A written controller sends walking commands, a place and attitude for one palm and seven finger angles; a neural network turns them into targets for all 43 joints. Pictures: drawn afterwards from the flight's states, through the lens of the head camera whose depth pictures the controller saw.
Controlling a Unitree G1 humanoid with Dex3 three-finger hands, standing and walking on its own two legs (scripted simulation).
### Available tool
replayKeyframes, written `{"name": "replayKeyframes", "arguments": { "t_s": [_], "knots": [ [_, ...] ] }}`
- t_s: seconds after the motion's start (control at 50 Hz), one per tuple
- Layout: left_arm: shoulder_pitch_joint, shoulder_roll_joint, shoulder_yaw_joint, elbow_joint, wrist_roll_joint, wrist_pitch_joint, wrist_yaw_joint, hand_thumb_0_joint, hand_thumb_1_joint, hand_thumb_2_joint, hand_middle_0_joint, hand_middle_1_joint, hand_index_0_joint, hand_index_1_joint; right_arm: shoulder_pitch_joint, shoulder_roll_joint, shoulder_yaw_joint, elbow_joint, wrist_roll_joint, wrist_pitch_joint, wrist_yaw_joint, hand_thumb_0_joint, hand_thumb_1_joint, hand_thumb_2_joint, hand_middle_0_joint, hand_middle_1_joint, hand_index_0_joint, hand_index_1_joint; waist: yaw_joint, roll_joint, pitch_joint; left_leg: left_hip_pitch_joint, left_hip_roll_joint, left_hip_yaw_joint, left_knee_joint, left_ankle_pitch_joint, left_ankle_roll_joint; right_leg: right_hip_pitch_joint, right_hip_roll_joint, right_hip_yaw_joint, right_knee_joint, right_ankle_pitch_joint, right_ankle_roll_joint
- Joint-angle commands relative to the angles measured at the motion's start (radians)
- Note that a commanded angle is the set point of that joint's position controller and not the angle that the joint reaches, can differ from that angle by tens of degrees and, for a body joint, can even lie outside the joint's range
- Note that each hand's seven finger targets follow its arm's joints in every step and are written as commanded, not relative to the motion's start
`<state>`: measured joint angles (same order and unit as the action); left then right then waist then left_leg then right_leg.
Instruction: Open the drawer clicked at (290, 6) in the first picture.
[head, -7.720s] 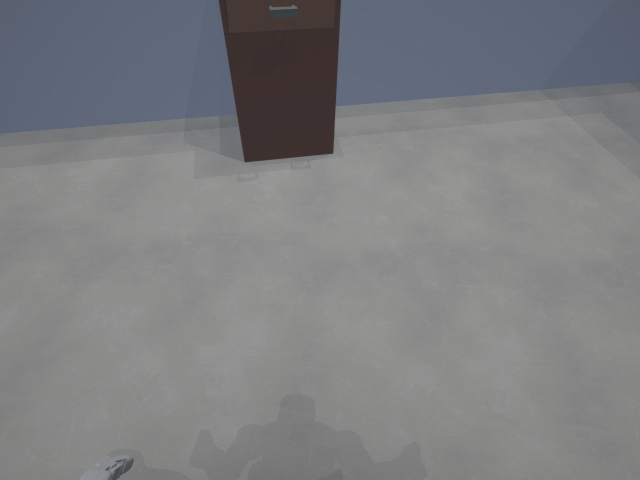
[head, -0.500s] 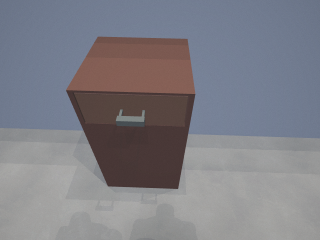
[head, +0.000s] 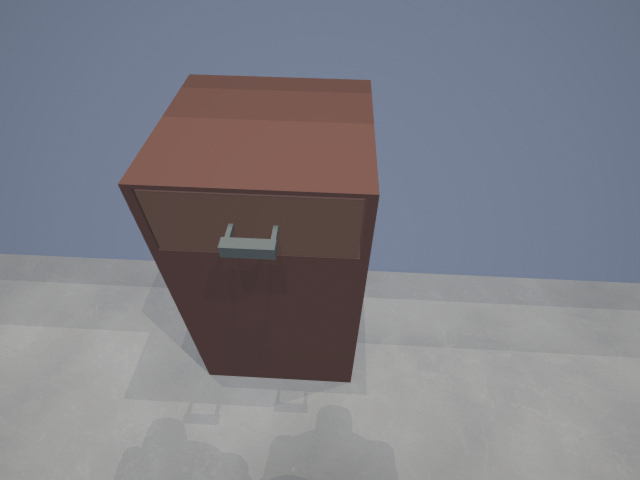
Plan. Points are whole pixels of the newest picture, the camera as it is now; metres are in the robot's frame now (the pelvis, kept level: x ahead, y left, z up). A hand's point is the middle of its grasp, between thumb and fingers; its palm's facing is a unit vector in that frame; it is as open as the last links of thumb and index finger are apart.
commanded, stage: come to a stop and stand still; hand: left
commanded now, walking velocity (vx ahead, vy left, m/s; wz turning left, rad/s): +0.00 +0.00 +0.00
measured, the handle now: (250, 239) +0.53 +0.17 -0.06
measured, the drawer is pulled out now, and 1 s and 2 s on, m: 0.00 0.00 0.00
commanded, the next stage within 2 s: look again from close up in 0.08 s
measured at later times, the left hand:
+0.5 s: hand out of the picture -0.03 +0.14 -0.18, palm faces +0.06 -0.99 -0.15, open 7.4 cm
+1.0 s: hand out of the picture +0.11 +0.20 -0.09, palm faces -0.05 -0.81 -0.59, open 7.4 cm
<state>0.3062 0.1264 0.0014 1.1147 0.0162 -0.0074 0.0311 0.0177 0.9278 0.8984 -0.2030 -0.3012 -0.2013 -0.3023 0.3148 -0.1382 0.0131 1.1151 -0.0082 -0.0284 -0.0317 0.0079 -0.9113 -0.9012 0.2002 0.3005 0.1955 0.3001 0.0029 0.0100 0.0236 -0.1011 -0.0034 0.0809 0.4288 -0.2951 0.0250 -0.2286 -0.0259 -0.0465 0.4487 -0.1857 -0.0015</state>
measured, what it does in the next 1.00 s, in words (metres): stands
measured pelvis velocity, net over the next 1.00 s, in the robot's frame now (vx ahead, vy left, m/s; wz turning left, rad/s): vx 0.00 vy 0.00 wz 0.01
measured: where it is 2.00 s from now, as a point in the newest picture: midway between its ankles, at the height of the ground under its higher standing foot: outside the picture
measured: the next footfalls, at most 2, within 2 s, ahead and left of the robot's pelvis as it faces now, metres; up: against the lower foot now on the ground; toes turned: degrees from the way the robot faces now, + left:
none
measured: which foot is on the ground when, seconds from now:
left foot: down 0.00-1.00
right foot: down 0.00-1.00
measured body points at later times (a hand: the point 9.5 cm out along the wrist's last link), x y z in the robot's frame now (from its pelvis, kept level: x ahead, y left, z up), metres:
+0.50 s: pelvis +0.00 -0.01 +0.00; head +0.00 -0.01 +0.45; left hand -0.03 +0.19 -0.16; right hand -0.04 -0.22 -0.16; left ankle -0.04 +0.10 -0.74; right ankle +0.04 -0.12 -0.74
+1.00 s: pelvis +0.00 +0.00 -0.01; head +0.00 -0.04 +0.44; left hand +0.11 +0.24 -0.05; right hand +0.07 -0.25 -0.15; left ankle -0.04 +0.10 -0.74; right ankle +0.04 -0.12 -0.74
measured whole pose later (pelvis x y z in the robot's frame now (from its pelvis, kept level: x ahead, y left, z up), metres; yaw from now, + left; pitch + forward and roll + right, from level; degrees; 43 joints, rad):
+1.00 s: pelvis +0.00 +0.00 -0.01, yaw +0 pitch +0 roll +1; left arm 0.48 0.26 -0.11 0.23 0.21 0.13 0.23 0.08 0.91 0.87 -0.21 -0.34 -0.21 -0.34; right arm 0.35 -0.24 0.00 0.88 0.07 -0.27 -0.10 0.03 -0.93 -0.90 0.20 0.30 0.20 0.30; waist 0.01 0.07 -0.02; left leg -0.20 -0.02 0.08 0.53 -0.34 0.03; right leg -0.34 -0.04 -0.04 0.59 -0.25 -0.01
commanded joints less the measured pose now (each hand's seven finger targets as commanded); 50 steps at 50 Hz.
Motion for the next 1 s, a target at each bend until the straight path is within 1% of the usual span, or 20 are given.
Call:
{"name": "replayKeyframes", "arguments": {
  "t_s": [0.0, 0.16, 0.24, 0.28, 0.54, 0.66, 0.7, 0.74, 0.76, 0.78, 0.8, 0.82, 0.84, 0.86, 0.88, 0.9, 0.92, 0.94, 0.96, 0.98],
  "knots": [
    [0.055, 0.077, 0.011, -0.028, -0.005, -0.014, 0.006, 0.0, 0.9, 0.9, -0.2, -0.3, -0.2, -0.3, 0.09, -0.073, -0.014, -0.011, -0.003, -0.006, -0.009, 0.0, -0.9, -0.9, 0.2, 0.3, 0.2, 0.3, -0.006, -0.012, 0.059, -0.132, 0.105, -0.094, -0.113, 0.111, 0.007, 0.066, -0.079, 0.096, -0.072, 0.128, -0.037],
    [0.062, 0.073, 0.01, -0.024, -0.005, -0.014, 0.006, 0.0, 0.9, 0.9, -0.2, -0.3, -0.2, -0.3, 0.1, -0.066, -0.013, -0.004, -0.003, 0.0, -0.009, 0.0, -0.9, -0.9, 0.2, 0.3, 0.2, 0.3, -0.006, -0.025, 0.081, -0.142, 0.101, -0.098, -0.124, 0.051, 0.003, 0.056, -0.075, 0.099, -0.105, 0.049, -0.038],
    [0.071, 0.068, 0.011, -0.023, -0.007, -0.017, 0.005, 0.0, 0.9, 0.9, -0.2, -0.3, -0.2, -0.3, 0.107, -0.062, -0.013, -0.002, -0.004, -0.001, -0.009, 0.0, -0.9, -0.9, 0.2, 0.3, 0.2, 0.3, -0.005, -0.033, 0.06, -0.137, 0.098, -0.095, -0.117, 0.051, 0.003, 0.065, -0.079, 0.102, -0.112, 0.04, -0.04],
    [0.073, 0.067, 0.01, -0.022, -0.006, -0.017, 0.006, 0.0, 0.9, 0.9, -0.2, -0.3, -0.2, -0.3, 0.11, -0.058, -0.013, 0.001, -0.004, -0.001, -0.008, 0.0, -0.9, -0.9, 0.2, 0.3, 0.2, 0.3, -0.003, -0.019, 0.067, -0.139, 0.097, -0.096, -0.119, 0.045, 0.003, 0.061, -0.076, 0.103, -0.117, 0.031, -0.04],
    [0.091, 0.053, 0.01, -0.019, -0.007, -0.017, 0.006, 0.0, 0.9, 0.9, -0.2, -0.3, -0.2, -0.3, 0.138, -0.043, -0.012, 0.008, -0.005, -0.002, -0.01, 0.0, -0.9, -0.9, 0.2, 0.3, 0.2, 0.3, 0.001, -0.016, 0.073, -0.16, 0.098, -0.097, -0.122, 0.036, 0.003, 0.068, -0.074, 0.099, -0.113, 0.024, -0.043],
    [0.093, 0.051, 0.01, -0.02, -0.006, -0.016, 0.007, 0.0, 0.9, 0.9, -0.2, -0.3, -0.2, -0.3, 0.144, -0.04, -0.012, 0.011, -0.005, -0.001, -0.01, 0.0, -0.9, -0.9, 0.2, 0.3, 0.2, 0.3, 0.002, -0.02, 0.094, -0.168, 0.101, -0.099, -0.127, 0.025, 0.001, 0.054, -0.068, 0.094, -0.109, 0.018, -0.041],
    [0.094, 0.046, 0.01, -0.018, -0.006, -0.016, 0.007, 0.0, 0.9, 0.9, -0.2, -0.3, -0.2, -0.3, 0.144, -0.038, -0.011, 0.011, -0.006, -0.002, -0.01, 0.0, -0.9, -0.9, 0.2, 0.3, 0.2, 0.3, 0.003, -0.01, 0.088, -0.168, 0.102, -0.101, -0.128, 0.027, 0.004, 0.057, -0.069, 0.093, -0.107, 0.026, -0.041],
    [0.095, 0.047, 0.01, -0.018, -0.006, -0.018, 0.006, 0.0, 0.9, 0.9, -0.2, -0.3, -0.2, -0.3, 0.145, -0.036, -0.012, 0.012, -0.006, -0.003, -0.01, 0.0, -0.9, -0.9, 0.2, 0.3, 0.2, 0.3, 0.002, -0.025, 0.08, -0.162, 0.101, -0.1, -0.124, 0.037, 0.004, 0.062, -0.07, 0.093, -0.105, 0.032, -0.042],
    [0.095, 0.048, 0.01, -0.019, -0.005, -0.017, 0.007, 0.0, 0.9, 0.9, -0.2, -0.3, -0.2, -0.3, 0.146, -0.04, -0.012, 0.01, -0.004, -0.002, -0.01, 0.0, -0.9, -0.9, 0.2, 0.3, 0.2, 0.3, 0.001, -0.013, 0.088, -0.164, 0.102, -0.1, -0.127, 0.03, 0.003, 0.056, -0.068, 0.094, -0.106, 0.025, -0.041],
    [0.094, 0.046, 0.011, -0.02, -0.005, -0.017, 0.007, 0.0, 0.9, 0.9, -0.2, -0.3, -0.2, -0.3, 0.15, -0.036, -0.013, 0.01, -0.005, -0.004, -0.01, 0.0, -0.9, -0.9, 0.2, 0.3, 0.2, 0.3, 0.0, -0.021, 0.076, -0.162, 0.104, -0.102, -0.126, 0.041, 0.003, 0.065, -0.069, 0.09, -0.102, 0.038, -0.041],
    [0.168, 0.115, 0.011, 0.022, 0.004, -0.036, 0.048, 0.0, 0.9, 0.9, -0.2, -0.3, -0.2, -0.3, -0.03, -0.094, -0.023, -0.067, 0.001, -0.016, 0.001, 0.0, -0.9, -0.9, 0.2, 0.3, 0.2, 0.3, 0.055, 0.009, 0.096, -0.188, 0.108, -0.032, 0.086, 0.122, -0.032, 0.038, -0.142, 0.134, -0.018, 0.509, -0.031],
    [-0.654, 0.331, -0.114, -1.528, 0.062, -0.207, 0.031, 0.0, 0.877, 0.89, -0.202, -0.315, -0.202, -0.315, -0.04, -0.267, 0.0, -0.447, 0.066, -0.157, -0.05, 0.0, -0.9, -0.9, 0.2, 0.3, 0.2, 0.3, -0.064, 0.279, -0.412, 0.018, 0.013, -0.056, -0.081, 0.174, 0.01, 0.174, -0.024, 0.178, 0.037, 0.177, -0.038],
    [-0.283, 0.3, -0.031, -1.24, 0.095, -0.098, 0.121, 0.0, 0.853, 0.88, -0.203, -0.33, -0.203, -0.33, -0.165, -0.189, -0.009, -0.387, 0.069, -0.256, -0.092, 0.0, -0.9, -0.9, 0.2, 0.3, 0.2, 0.3, 0.014, 0.382, -0.315, -0.001, 0.022, -0.035, -0.088, 0.232, 0.009, 0.111, 0.011, 0.079, 0.084, 0.027, -0.069],
    [-0.229, 0.213, -0.037, -1.177, 0.053, -0.02, 0.184, 0.0, 0.83, 0.87, -0.205, -0.345, -0.205, -0.345, -0.132, -0.19, -0.041, -0.332, 0.081, -0.295, -0.094, 0.0, -0.9, -0.9, 0.2, 0.3, 0.2, 0.3, -0.012, 0.301, -0.21, -0.096, 0.028, -0.039, -0.091, 0.107, -0.02, 0.033, 0.022, 0.027, 0.091, -0.069, -0.049],
    [0.079, 0.047, -0.136, -0.96, 0.087, 0.084, 0.196, 0.0, 0.807, 0.86, -0.207, -0.36, -0.207, -0.36, -0.091, -0.128, -0.025, -0.33, 0.09, -0.3, -0.084, 0.0, -0.9, -0.9, 0.2, 0.3, 0.2, 0.3, 0.0, 0.157, -0.108, -0.18, 0.028, -0.056, -0.089, 0.012, -0.012, -0.022, 0.021, -0.003, 0.065, -0.102, -0.033],
    [-0.052, 0.04, -0.19, -1.166, 0.094, 0.09, 0.191, 0.0, 0.783, 0.85, -0.208, -0.375, -0.208, -0.375, -0.109, -0.151, -0.023, -0.413, 0.105, -0.313, -0.079, 0.0, -0.9, -0.9, 0.2, 0.3, 0.2, 0.3, -0.018, 0.036, -0.033, -0.221, 0.023, -0.083, -0.085, -0.035, -0.004, -0.052, 0.019, -0.005, 0.05, -0.125, -0.022],
    [-0.028, 0.072, -0.195, -1.209, 0.178, 0.075, 0.196, 0.0, 0.76, 0.84, -0.21, -0.39, -0.21, -0.39, -0.126, -0.188, -0.036, -0.42, 0.095, -0.335, -0.085, 0.0, -0.9, -0.9, 0.2, 0.3, 0.2, 0.3, -0.018, -0.044, -0.071, -0.198, 0.025, -0.077, -0.042, -0.048, 0.006, -0.097, 0.026, 0.028, 0.044, -0.166, -0.024],
    [-0.029, 0.07, -0.236, -1.223, 0.261, 0.062, 0.214, 0.0, 0.737, 0.83, -0.212, -0.405, -0.212, -0.405, -0.144, -0.207, -0.03, -0.449, 0.073, -0.354, -0.083, 0.0, -0.9, -0.9, 0.2, 0.3, 0.2, 0.3, -0.037, -0.116, 0.001, -0.247, 0.009, -0.095, -0.008, -0.089, 0.015, -0.171, 0.023, 0.043, 0.039, -0.229, -0.025],
    [-0.012, 0.061, -0.266, -1.222, 0.336, 0.06, 0.229, 0.0, 0.713, 0.82, -0.213, -0.42, -0.213, -0.42, -0.132, -0.219, -0.033, -0.491, 0.056, -0.358, -0.074, 0.0, -0.9, -0.9, 0.2, 0.3, 0.2, 0.3, -0.045, -0.154, 0.003, -0.267, -0.009, -0.103, 0.027, -0.094, 0.02, -0.21, 0.025, 0.057, 0.049, -0.269, -0.028],
    [-0.041, 0.07, -0.287, -1.229, 0.444, 0.054, 0.25, 0.0, 0.69, 0.81, -0.215, -0.435, -0.215, -0.435, -0.125, -0.232, -0.037, -0.516, 0.029, -0.348, -0.064, 0.0, -0.9, -0.9, 0.2, 0.3, 0.2, 0.3, -0.058, -0.219, -0.012, -0.281, -0.023, -0.109, 0.062, -0.077, 0.016, -0.25, 0.035, 0.059, 0.067, -0.293, -0.035]
  ]
}}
